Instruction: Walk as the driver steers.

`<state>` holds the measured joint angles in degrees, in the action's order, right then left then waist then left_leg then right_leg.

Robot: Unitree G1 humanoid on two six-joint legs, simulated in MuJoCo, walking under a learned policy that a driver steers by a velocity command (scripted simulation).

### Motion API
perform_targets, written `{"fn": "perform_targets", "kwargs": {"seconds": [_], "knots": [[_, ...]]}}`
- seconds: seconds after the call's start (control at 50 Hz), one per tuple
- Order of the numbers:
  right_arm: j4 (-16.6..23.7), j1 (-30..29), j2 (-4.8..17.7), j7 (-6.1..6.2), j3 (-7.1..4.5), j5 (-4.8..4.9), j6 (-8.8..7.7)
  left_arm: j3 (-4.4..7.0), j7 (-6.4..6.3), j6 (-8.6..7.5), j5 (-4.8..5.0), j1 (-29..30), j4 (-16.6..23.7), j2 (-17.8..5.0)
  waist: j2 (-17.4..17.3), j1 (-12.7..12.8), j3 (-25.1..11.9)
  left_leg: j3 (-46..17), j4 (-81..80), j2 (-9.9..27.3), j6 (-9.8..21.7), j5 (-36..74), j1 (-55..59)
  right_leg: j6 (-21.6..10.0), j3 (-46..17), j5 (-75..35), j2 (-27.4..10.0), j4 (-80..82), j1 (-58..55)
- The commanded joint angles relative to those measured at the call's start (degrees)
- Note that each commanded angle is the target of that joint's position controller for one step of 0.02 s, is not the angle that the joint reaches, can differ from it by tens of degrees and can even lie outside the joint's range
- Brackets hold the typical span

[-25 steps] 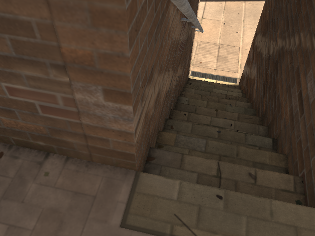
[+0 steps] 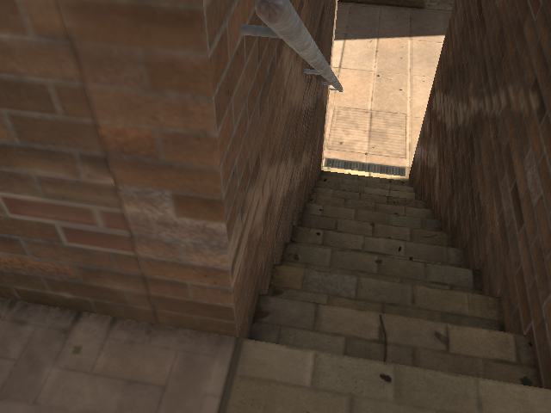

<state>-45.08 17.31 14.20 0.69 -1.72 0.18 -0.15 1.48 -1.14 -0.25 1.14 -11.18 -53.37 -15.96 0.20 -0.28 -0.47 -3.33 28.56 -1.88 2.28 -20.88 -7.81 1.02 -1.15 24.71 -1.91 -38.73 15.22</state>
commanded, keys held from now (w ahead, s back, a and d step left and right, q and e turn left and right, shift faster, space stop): w+shift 1.00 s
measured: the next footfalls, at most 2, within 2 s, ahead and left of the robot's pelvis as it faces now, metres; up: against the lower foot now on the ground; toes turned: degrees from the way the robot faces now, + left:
right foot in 0.20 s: +0.13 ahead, -0.17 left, +0.00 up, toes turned -1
left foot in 0.62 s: +0.45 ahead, +0.01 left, +0.00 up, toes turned +1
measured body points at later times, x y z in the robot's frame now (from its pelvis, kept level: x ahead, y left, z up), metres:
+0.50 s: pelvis +0.19 -0.09 +0.01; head +0.22 -0.13 +0.46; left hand +0.19 +0.17 -0.10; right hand +0.36 -0.34 -0.11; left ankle +0.34 +0.07 -0.66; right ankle +0.09 -0.17 -0.73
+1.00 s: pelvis +0.30 -0.11 -0.01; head +0.32 -0.14 +0.44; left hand +0.41 +0.15 -0.11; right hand +0.42 -0.37 -0.14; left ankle +0.36 +0.02 -0.69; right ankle +0.32 -0.20 -0.74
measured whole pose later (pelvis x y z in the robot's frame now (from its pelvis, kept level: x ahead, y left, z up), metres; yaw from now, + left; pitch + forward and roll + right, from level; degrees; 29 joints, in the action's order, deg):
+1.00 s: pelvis +0.30 -0.11 -0.01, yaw +0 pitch -1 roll +3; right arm -43.7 12.9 16.2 1.0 -2.0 -1.3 2.9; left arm -1.5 -2.1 2.2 -3.5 -13.8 -40.5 -14.3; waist -0.9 2.2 2.4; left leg -0.6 54.5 -4.1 -1.7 -25.2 -30.4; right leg -2.3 0.2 18.5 -1.7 -38.2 19.1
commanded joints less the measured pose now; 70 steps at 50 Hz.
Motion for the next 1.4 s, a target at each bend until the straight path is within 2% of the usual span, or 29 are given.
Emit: {"fn": "perform_targets", "kwargs": {"seconds": [0.02,0.18,0.2,0.22,0.24,0.26,0.32,0.34,0.42,0.54,0.6,0.62,0.64,0.66,0.68,0.72,0.78,0.9,0.92,0.94,0.96,0.98,1.02,1.08,1.2,1.32,1.36,1.38,1.4], "knots": [[2.0,4.4,11.6,1.0,-3.32,-0.03,-2.91,0.9,1.02,-4.51,1.88,14.6,9.3,-4.9,-10.2,-4.3,13.4,-33.6,-24.1,23.4,14.0,-25.1,3.4,-4.7,-3.1,6.2,-3.3,-14.7,28.6],[5.1,0.4,9.9,0.4,-2.32,0.71,-3.67,1.73,2.52,-5.72,0.74,-8.8,2.7,-6.2,-5.3,7.5,0.5,-5.7,-7.6,10.5,5.9,-1.1,-19.0,-2.4,7.7,-10.2,3.8,4.8,-18.1],[5.8,-2.1,6.7,0.03,-1.4,-0.19,-4.87,3.12,1.71,-5.65,0.74,-19.0,1.4,-9.0,1.6,13.7,-2.9,-0.1,13.7,6.8,2.8,6.7,-27.4,-4.7,-0.5,-4.9,-1.8,7.5,-29.0],[10.6,-2.0,0.9,0.18,0.17,0.23,-6.68,3.99,1.81,-6.13,-0.73,-23.4,2.3,-16.2,19.8,11.7,-6.4,1.1,37.2,0.3,0.3,-9.9,-40.8,-12.6,-34.4,16.9,-17.2,21.6,-32.9],[11.6,-1.7,3.7,0.05,-0.28,3.69,-7.76,2.93,2.48,-6.76,-1.33,-17.1,4.2,-12.5,12.4,8.4,-3.5,-4.5,48.1,2.1,1.5,-6.3,-48.2,-16.7,-50.5,32.3,-21.6,31.3,-28.0],[12.6,-5.7,6.5,-0.29,-0.65,4.69,-7.84,2.03,2.47,-6.84,-0.71,-13.0,4.8,-10.1,6.8,6.5,3.2,-3.2,51.2,6.3,2.3,-0.1,-53.5,-16.2,-44.7,27.2,-21.8,30.6,-23.7],[9.9,-2.8,5.4,-0.59,-0.33,1.28,-6.15,0.53,2.87,-5.78,-2.02,-8.1,5.1,-5.4,5.1,0.5,5.8,-1.9,44.6,11.6,1.1,9.1,-43.2,-13.0,-22.0,4.0,-11.4,29.9,-10.2],[7.4,3.2,9.3,-0.84,-1.9,-0.35,-2.92,1.06,2.28,-7.49,-2.37,-6.7,7.1,-9.3,-5.7,-1.8,9.5,0.0,46.6,7.8,-0.4,10.8,-39.1,-5.8,-23.5,-50.4,-15.2,23.3,-8.2],[7.3,2.7,5.5,-2.16,-1.14,1.38,0.45,0.66,1.81,-7.91,-2.09,-6.2,7.6,-6.8,8.3,-2.2,0.5,1.7,37.5,5.6,-2.9,16.5,-31.7,-3.6,-1.4,-54.3,-7.4,23.8,-9.0],[13.1,-16.8,4.2,-3.27,-0.38,-0.14,-3.74,0.83,-1.34,-3.96,-0.96,-10.5,7.1,-9.3,8.7,4.0,3.4,8.2,5.5,1.1,-2.5,26.5,-21.7,-6.5,1.6,-56.3,-6.2,26.6,-14.7],[4.1,6.7,9.6,-4.87,-2.54,-0.8,-3.89,1.89,-4.02,-2.7,-1.22,-2.7,13.2,-12.1,9.7,-3.9,-3.3,6.1,-4.1,-2.5,-2.1,28.8,-9.2,-2.6,-2.8,-80.7,-7.0,6.1,-18.6],[2.9,11.4,11.0,-3.73,-2.81,-0.36,-4.03,1.95,-3.71,-2.74,-0.67,0.1,14.7,-12.0,6.0,-6.9,-6.6,5.0,-11.3,-0.3,0.4,38.5,-1.3,-2.1,-2.5,-73.4,-5.4,-2.6,-17.5],[2.9,11.2,11.8,-2.25,-2.06,-1.33,-3.57,0.62,-2.27,-2.66,-1.62,-1.5,15.4,-8.3,-5.6,-5.7,-12.4,-0.7,-6.7,7.2,5.4,63.2,11.1,-1.8,-0.9,-28.8,1.0,-21.6,-9.1],[3.7,4.9,13.3,-1.21,-1.48,-2.47,-2.79,-1.71,-0.01,-2.62,-4.19,-12.5,14.8,1.1,-19.2,4.9,-16.8,-17.0,5.6,23.4,18.5,97.5,24.2,1.6,-5.8,22.8,6.8,-38.6,11.6],[4.7,4.5,10.4,-0.23,-1.15,-1.82,-2.15,-1.28,1.33,-2.68,-2.35,-11.2,13.6,-3.4,-8.4,1.0,-20.2,-16.7,1.2,25.1,22.1,92.9,17.9,1.9,-9.2,23.3,5.9,-42.9,12.0],[6.5,-3.6,8.5,0.22,-0.69,-0.08,-0.63,-0.22,1.44,-0.87,-1.51,-5.0,15.0,-6.8,2.1,3.6,-10.1,-10.1,-5.2,18.1,17.4,59.7,3.9,1.3,-3.8,17.6,1.0,-35.5,13.1],[6.6,-7.3,11.2,0.38,-1.43,-1.11,1.3,-0.89,-1.0,4.17,-1.99,-6.4,14.6,-4.7,-5.0,6.1,-3.9,-5.4,-14.6,12.9,15.7,25.2,-17.5,2.5,1.4,11.1,1.4,-26.2,2.5],[4.8,-4.9,6.9,0.3,-0.73,-0.62,1.36,-0.39,-1.64,3.6,-3.32,-9.0,13.9,-4.1,-6.6,5.8,-7.2,-0.7,-8.2,8.6,5.9,0.6,-19.0,-3.0,5.2,-12.5,2.5,4.4,-10.9],[3.7,-1.8,4.0,0.04,-0.12,-0.83,1.58,-0.27,-0.72,3.59,-5.39,-8.6,14.7,-6.1,1.3,4.9,-4.0,3.5,0.9,3.6,0.8,-8.2,-25.0,-6.6,-4.5,-9.5,-4.4,12.1,-11.4],[5.1,-1.2,5.1,-0.11,-0.84,-1.71,1.91,0.85,-0.67,3.03,-5.86,-1.9,18.6,-13.1,13.7,2.1,-0.3,6.5,17.6,-1.8,-3.8,-15.0,-27.0,-15.6,-27.2,-17.4,-21.9,22.5,-2.2],[6.1,-3.9,9.8,0.37,-2.47,-1.95,2.25,1.97,-1.2,1.79,-6.71,0.6,19.6,-17.2,12.9,3.0,0.2,-0.3,34.5,-1.6,-5.5,-15.4,-24.4,-22.4,-35.5,-17.1,-24.8,27.6,6.7],[5.4,-3.3,11.8,0.73,-3.38,-1.46,2.76,1.6,-1.54,0.33,-5.38,4.1,19.8,-14.9,8.8,0.2,2.8,-2.5,42.0,-1.3,-5.4,-10.5,-26.3,-19.6,-29.2,-18.8,-21.7,25.8,6.7],[3.1,-0.5,11.3,1.84,-3.95,-1.62,3.87,0.56,-1.65,-0.88,-2.29,7.4,18.9,-9.2,5.0,-1.6,3.5,-3.2,46.2,0.1,-6.4,-4.9,-28.7,-12.6,-17.3,-24.7,-14.8,21.5,2.2],[3.4,-0.1,8.2,1.73,-3.43,-0.49,4.38,-0.17,-1.24,-0.34,-2.39,5.7,17.9,-6.0,7.6,-0.3,0.2,-1.6,44.6,0.7,-8.7,-0.4,-26.1,-12.4,-10.1,-33.3,-11.5,19.9,-3.8],[4.6,-2.7,5.2,0.74,-1.48,0.39,3.25,1.63,-0.75,2.21,-2.59,3.6,17.4,-8.1,12.1,4.0,-3.1,1.8,18.2,2.7,-9.3,-5.2,-18.9,-13.5,-10.9,-29.5,-11.5,17.9,-11.4],[-0.1,3.5,7.4,-0.36,-1.69,-0.3,1.79,3.3,-2.32,4.05,0.06,4.7,17.0,-10.7,10.4,2.1,-2.8,5.1,-9.2,1.4,-4.2,8.1,-5.4,-11.2,-12.1,-33.2,-11.7,13.6,-8.5],[0.3,3.2,11.3,-0.61,-2.0,-1.34,2.38,2.69,-2.16,3.7,-1.73,3.2,17.8,-6.5,-0.4,3.3,-4.9,-6.5,-8.9,10.8,0.4,23.2,3.4,-5.0,-6.6,-15.1,-5.7,6.9,-0.2],[-0.4,0.3,11.8,-0.67,-2.01,-1.62,2.46,1.92,-2.08,3.26,-2.43,5.3,19.7,-2.6,-13.1,5.4,-2.0,-9.6,-9.5,13.9,6.6,18.6,-7.3,-1.4,1.7,-2.1,1.2,4.9,-1.7],[1.1,-2.6,10.0,-0.53,-1.39,-1.81,2.1,2.64,-2.35,3.23,-2.48,6.7,18.8,-5.3,-12.0,3.8,0.3,-9.7,-12.4,13.8,9.4,10.6,-10.7,-0.2,2.6,0.9,2.2,-0.6,-2.9]]}}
